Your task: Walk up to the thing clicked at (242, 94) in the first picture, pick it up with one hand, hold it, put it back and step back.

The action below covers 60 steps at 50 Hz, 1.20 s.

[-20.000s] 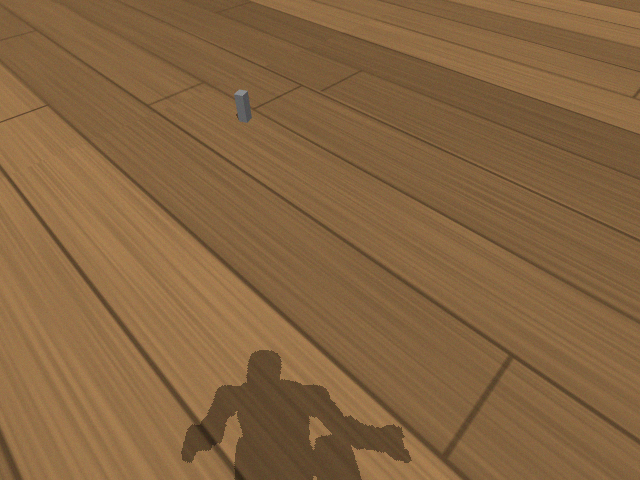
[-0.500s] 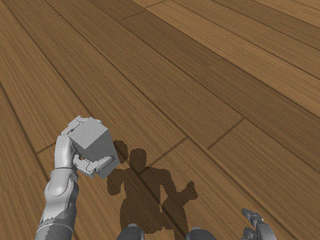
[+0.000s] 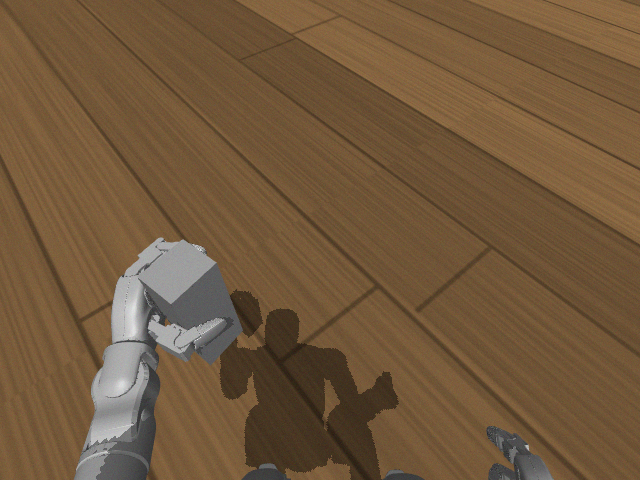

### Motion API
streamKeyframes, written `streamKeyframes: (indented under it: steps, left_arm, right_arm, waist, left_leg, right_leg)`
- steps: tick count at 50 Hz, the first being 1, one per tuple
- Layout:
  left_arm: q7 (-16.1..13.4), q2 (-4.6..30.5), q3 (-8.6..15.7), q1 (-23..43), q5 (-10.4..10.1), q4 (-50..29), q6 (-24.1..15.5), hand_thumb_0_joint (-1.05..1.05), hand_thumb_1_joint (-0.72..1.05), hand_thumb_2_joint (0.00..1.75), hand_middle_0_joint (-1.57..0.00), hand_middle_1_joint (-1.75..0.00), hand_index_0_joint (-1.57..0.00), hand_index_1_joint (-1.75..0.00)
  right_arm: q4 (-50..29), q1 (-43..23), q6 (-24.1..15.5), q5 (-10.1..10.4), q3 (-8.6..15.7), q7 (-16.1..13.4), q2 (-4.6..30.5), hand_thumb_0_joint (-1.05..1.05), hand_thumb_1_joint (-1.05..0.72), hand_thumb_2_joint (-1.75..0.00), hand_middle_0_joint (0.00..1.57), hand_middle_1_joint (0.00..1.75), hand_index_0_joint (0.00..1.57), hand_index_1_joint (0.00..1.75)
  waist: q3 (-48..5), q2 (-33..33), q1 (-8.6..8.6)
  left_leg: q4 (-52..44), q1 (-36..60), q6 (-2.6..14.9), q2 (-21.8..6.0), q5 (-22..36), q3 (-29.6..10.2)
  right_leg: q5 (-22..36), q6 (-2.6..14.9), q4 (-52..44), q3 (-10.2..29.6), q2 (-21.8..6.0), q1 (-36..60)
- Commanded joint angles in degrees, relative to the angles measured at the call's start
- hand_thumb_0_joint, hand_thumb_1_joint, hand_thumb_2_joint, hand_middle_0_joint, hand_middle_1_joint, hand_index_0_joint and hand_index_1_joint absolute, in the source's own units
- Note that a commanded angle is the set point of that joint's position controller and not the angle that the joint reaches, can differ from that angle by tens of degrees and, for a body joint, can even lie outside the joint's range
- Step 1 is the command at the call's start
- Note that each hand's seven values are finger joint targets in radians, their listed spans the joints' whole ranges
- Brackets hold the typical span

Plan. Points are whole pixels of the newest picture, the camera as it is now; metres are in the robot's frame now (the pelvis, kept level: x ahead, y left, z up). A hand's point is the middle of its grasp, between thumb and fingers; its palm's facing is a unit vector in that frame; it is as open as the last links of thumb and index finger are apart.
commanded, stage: hold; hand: left
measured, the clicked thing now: (198, 307) +0.33 +0.17 +0.03
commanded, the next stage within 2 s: none
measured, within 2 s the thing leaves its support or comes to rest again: neither
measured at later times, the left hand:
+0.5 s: hand (180, 295) +0.32 +0.18 +0.06, palm faces +0.08 -1.00 +0.00, open 11.1 cm
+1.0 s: hand (184, 298) +0.32 +0.18 +0.06, palm faces +0.07 -1.00 +0.00, open 11.1 cm
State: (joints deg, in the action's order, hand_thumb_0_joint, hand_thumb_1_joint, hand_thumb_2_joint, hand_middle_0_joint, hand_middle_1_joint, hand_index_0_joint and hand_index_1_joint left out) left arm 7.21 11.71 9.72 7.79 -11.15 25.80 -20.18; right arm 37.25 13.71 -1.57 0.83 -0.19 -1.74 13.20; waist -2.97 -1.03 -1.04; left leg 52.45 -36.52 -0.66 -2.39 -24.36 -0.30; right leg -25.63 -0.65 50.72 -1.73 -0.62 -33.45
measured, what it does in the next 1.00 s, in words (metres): stands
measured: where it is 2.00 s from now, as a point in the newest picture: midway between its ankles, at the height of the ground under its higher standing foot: outside the picture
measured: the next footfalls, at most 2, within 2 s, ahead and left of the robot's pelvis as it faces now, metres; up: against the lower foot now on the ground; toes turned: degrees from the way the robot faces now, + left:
none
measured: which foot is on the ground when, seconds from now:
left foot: down 0.00-1.00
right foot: down 0.00-1.00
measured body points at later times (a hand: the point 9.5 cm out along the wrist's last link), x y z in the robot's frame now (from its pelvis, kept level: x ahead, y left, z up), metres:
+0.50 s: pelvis +0.00 +0.00 +0.01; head +0.03 +0.01 +0.46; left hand +0.31 +0.23 +0.07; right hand +0.13 -0.24 -0.10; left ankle +0.02 +0.12 -0.69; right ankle +0.00 -0.13 -0.69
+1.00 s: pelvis -0.01 +0.00 +0.01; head +0.03 +0.00 +0.46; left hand +0.31 +0.23 +0.07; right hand +0.13 -0.24 -0.09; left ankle +0.02 +0.12 -0.69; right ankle +0.00 -0.13 -0.69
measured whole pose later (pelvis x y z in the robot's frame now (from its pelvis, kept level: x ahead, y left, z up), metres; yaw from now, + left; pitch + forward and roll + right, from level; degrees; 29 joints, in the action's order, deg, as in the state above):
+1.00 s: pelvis -0.01 +0.00 +0.01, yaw +0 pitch +5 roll -1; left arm 7.2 11.4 8.9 8.2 -11.0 26.9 -19.6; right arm 38.0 13.3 -2.2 1.1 -0.2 -1.7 13.1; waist -1.7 -1.0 -0.7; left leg 47.2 -30.7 -0.4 -2.0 -21.7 0.0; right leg -23.0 -0.8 45.6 -1.6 -0.9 -27.8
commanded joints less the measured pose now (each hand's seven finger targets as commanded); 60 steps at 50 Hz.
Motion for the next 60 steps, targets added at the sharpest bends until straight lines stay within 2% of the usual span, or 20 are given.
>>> streamKeyframes:
  steps: [1,3,7,11,14,19,20,24,26,29,35,38,41,43,44,48,49,50,55,60]
  left_arm:
    - [-0.18,7.96,2.59,17.44,-1.22,-14.28,-4.98,0.00,0.08,1.17,-1.19,-1.35,-1.20,-1.36]
    - [-0.34,9.22,3.78,18.95,-1.07,-15.35,-5.42,0.00,0.05,1.16,-1.18,-1.35,-1.20,-1.35]
    - [-0.69,8.12,2.96,16.67,-0.72,-14.56,-5.23,0.00,0.07,1.16,-1.18,-1.35,-1.19,-1.35]
    - [-0.24,7.49,2.11,15.36,-0.73,-14.19,-4.62,0.00,0.07,1.17,-1.19,-1.36,-1.21,-1.36]
    - [-0.38,9.30,3.11,18.63,-0.67,-16.28,-4.67,0.00,0.05,1.17,-1.19,-1.36,-1.21,-1.37]
    - [-0.88,8.02,3.84,16.84,-1.24,-13.25,-4.34,0.00,0.05,1.19,-1.20,-1.38,-1.22,-1.38]
    - [-0.76,7.24,2.23,17.87,-1.09,-14.88,-4.53,0.00,0.06,1.19,-1.18,-1.37,-1.20,-1.37]
    - [0.08,6.97,0.59,17.35,-0.37,-14.64,-4.05,0.00,0.02,1.18,-1.18,-1.37,-1.20,-1.37]
    - [0.23,6.18,0.65,15.83,-0.53,-12.48,-3.67,0.00,0.03,1.18,-1.18,-1.37,-1.20,-1.37]
    - [-0.01,8.84,3.14,19.41,-0.79,-14.66,-4.57,0.00,0.00,1.17,-1.18,-1.37,-1.20,-1.37]
    - [-0.91,8.85,3.39,17.66,-0.77,-15.18,-5.50,0.00,0.06,1.19,-1.18,-1.38,-1.20,-1.38]
    - [-0.31,7.87,1.05,18.14,-0.24,-15.92,-5.23,0.00,0.06,1.19,-1.20,-1.39,-1.22,-1.39]
    - [-0.17,7.15,1.18,17.88,-0.67,-13.62,-4.64,0.00,0.02,1.20,-1.20,-1.39,-1.21,-1.39]
    - [-0.35,8.21,3.27,17.82,-1.11,-12.57,-4.34,0.00,0.04,1.20,-1.18,-1.38,-1.20,-1.38]
    - [-0.30,6.31,1.95,15.97,-1.30,-11.16,-3.93,0.00,0.05,1.20,-1.18,-1.38,-1.20,-1.38]
    - [0.04,6.66,0.39,18.37,-0.76,-14.47,-4.41,0.00,0.04,1.20,-1.18,-1.38,-1.20,-1.38]
    - [-0.02,8.06,2.03,18.99,-0.66,-14.17,-4.63,0.00,0.05,1.19,-1.18,-1.37,-1.20,-1.37]
    - [-0.03,7.73,1.36,19.46,-0.56,-14.63,-4.83,0.00,0.07,1.19,-1.17,-1.37,-1.19,-1.37]
    - [-1.03,9.07,4.28,17.86,-0.56,-13.29,-5.29,0.00,0.05,1.20,-1.18,-1.37,-1.19,-1.38]
    - [-0.46,8.28,2.98,17.92,-0.51,-13.16,-5.61,0.00,0.04,1.21,-1.18,-1.38,-1.20,-1.38]
  right_arm:
    - [-6.73,-1.11,-2.41,0.03,2.99,-0.92,7.45,0.00,-0.91,-0.90,0.20,0.30,0.20,0.30]
    - [-6.61,-1.42,-2.27,-0.06,3.08,-0.90,7.56,0.00,-0.91,-0.90,0.20,0.30,0.20,0.30]
    - [-6.93,-2.19,-2.24,-0.02,3.03,-0.74,7.38,0.00,-0.91,-0.90,0.20,0.30,0.20,0.30]
    - [-6.94,-1.92,-1.92,0.01,3.19,-0.84,7.66,0.00,-0.91,-0.90,0.20,0.30,0.20,0.30]
    - [-6.75,-2.04,-2.02,0.04,2.99,-0.95,7.34,0.00,-0.91,-0.90,0.20,0.30,0.20,0.30]
    - [-6.63,-2.33,-2.10,0.12,3.05,-1.06,7.56,0.00,-0.91,-0.90,0.20,0.30,0.20,0.30]
    - [-6.89,-2.88,-2.29,0.15,2.90,-0.87,7.42,0.00,-0.91,-0.90,0.20,0.30,0.20,0.30]
    - [-6.76,-2.39,-2.18,0.05,3.10,-0.99,7.48,0.00,-0.91,-0.90,0.20,0.30,0.20,0.30]
    - [-6.46,-2.48,-2.36,0.15,3.19,-0.76,7.45,0.00,-0.90,-0.90,0.20,0.30,0.20,0.30]
    - [-6.45,-2.45,-2.45,0.07,3.22,-0.41,7.51,0.00,-0.91,-0.90,0.20,0.30,0.20,0.30]
    - [-7.02,-3.32,-2.86,0.10,2.99,-0.55,7.40,0.00,-0.91,-0.90,0.20,0.30,0.20,0.30]
    - [-6.85,-2.97,-2.91,0.14,2.99,-0.78,7.57,0.00,-0.91,-0.90,0.20,0.30,0.20,0.30]
    - [-6.35,-3.02,-2.88,0.38,3.17,-0.79,7.85,0.00,-0.91,-0.90,0.20,0.30,0.20,0.30]
    - [-6.45,-3.07,-2.92,0.24,3.24,-0.79,7.81,0.00,-0.90,-0.90,0.20,0.30,0.20,0.30]
    - [-6.39,-2.91,-3.08,0.35,2.99,-0.65,7.49,0.00,-0.90,-0.90,0.20,0.30,0.20,0.30]
    - [-6.53,-2.85,-3.21,0.19,3.05,-0.69,7.55,0.00,-0.90,-0.90,0.20,0.30,0.20,0.30]
    - [-6.18,-2.51,-3.17,0.17,3.15,-0.70,7.51,0.00,-0.90,-0.90,0.20,0.30,0.20,0.30]
    - [-6.30,-2.50,-3.09,0.06,3.09,-0.77,7.40,0.00,-0.90,-0.90,0.20,0.30,0.20,0.30]
    - [-6.17,-2.91,-3.06,-0.05,3.01,-0.61,7.24,0.00,-0.91,-0.90,0.20,0.30,0.20,0.30]
    - [-6.42,-3.04,-2.80,-0.05,3.25,-0.46,7.61,0.00,-0.90,-0.90,0.20,0.30,0.20,0.30]
  waist:
    - [-17.54,0.92,-0.88]
    - [-17.04,0.53,-0.50]
    - [-15.18,-0.60,0.02]
    - [-16.81,-0.59,-0.14]
    - [-16.27,-0.29,-0.27]
    - [-14.05,0.30,-0.34]
    - [-13.77,0.10,-0.24]
    - [-14.56,-1.41,-0.62]
    - [-12.75,-0.12,-0.35]
    - [-15.17,-2.43,-0.05]
    - [-15.59,-0.48,0.53]
    - [-15.22,-0.70,-0.50]
    - [-13.15,-1.12,-0.52]
    - [-12.51,0.33,-0.29]
    - [-12.03,1.30,-0.15]
    - [-13.22,0.42,-0.50]
    - [-14.14,-0.37,0.02]
    - [-16.00,-0.37,-0.22]
    - [-14.54,-0.40,0.47]
    - [-13.78,-0.80,0.28]
  left_leg:
    - [-6.59,11.64,1.40,1.56,16.08,0.43]
    - [-7.02,11.22,1.37,1.69,14.71,0.45]
    - [-9.00,11.86,0.91,1.69,12.38,0.22]
    - [-8.83,13.98,0.93,1.47,16.68,0.07]
    - [-9.07,13.01,1.21,1.65,15.42,0.34]
    - [-10.32,13.60,1.04,1.50,14.09,0.16]
    - [-10.55,13.47,0.92,1.54,13.79,0.24]
    - [-10.92,14.97,0.90,1.48,14.69,0.22]
    - [-11.16,13.81,0.90,1.38,14.50,-0.02]
    - [-11.60,15.31,0.61,1.20,13.46,-0.38]
    - [-11.48,14.40,0.81,1.79,12.50,0.35]
    - [-11.83,15.95,0.84,1.54,13.75,0.20]
    - [-12.79,15.75,0.46,1.03,12.32,-0.59]
    - [-12.30,13.70,0.79,1.28,11.18,-0.27]
    - [-12.45,13.59,0.81,1.29,11.71,-0.18]
    - [-11.85,14.72,0.99,1.69,13.12,0.57]
    - [-11.88,15.13,0.91,1.61,13.47,0.35]
    - [-11.30,15.93,1.02,1.73,15.11,0.51]
    - [-11.58,14.65,0.97,1.69,14.12,0.41]
    - [-11.69,14.56,0.88,1.44,15.23,0.25]
  right_leg:
    - [20.35,0.53,-8.01,0.53,1.02,7.53]
    - [18.99,0.60,-8.43,0.61,0.94,7.64]
    - [15.80,1.03,-8.97,-0.04,1.19,7.24]
    - [19.21,1.03,-8.97,-0.23,1.43,8.62]
    - [19.03,0.84,-9.70,0.23,1.15,9.35]
    - [17.15,0.90,-10.42,-0.16,1.27,8.85]
    - [16.95,1.04,-10.48,-0.17,1.27,9.07]
    - [17.53,1.15,-10.76,-0.11,1.30,8.50]
    - [17.06,1.24,-10.75,-0.49,1.39,8.37]
    - [15.52,1.47,-10.41,-0.64,1.45,8.37]
    - [15.46,1.16,-11.25,-0.07,1.12,10.29]
    - [16.75,1.10,-11.31,-0.06,1.20,9.90]
    - [14.59,1.46,-11.20,-0.72,1.52,8.08]
    - [13.91,1.25,-11.79,-0.43,1.38,8.65]
    - [14.54,1.27,-11.80,-0.55,1.35,9.09]
    - [16.49,1.01,-12.10,0.08,0.99,9.52]
    - [16.43,1.10,-11.79,-0.09,1.06,9.76]
    - [18.17,0.97,-11.78,0.09,0.99,10.39]
    - [16.98,1.02,-11.57,-0.02,1.08,10.55]
    - [17.54,1.22,-11.15,-0.15,1.25,9.91]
